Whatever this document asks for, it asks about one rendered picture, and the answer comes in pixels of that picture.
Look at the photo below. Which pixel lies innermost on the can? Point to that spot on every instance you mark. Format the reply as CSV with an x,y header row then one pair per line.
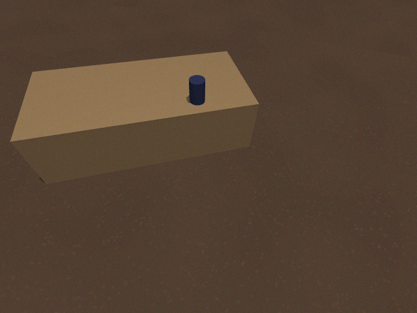
x,y
197,90

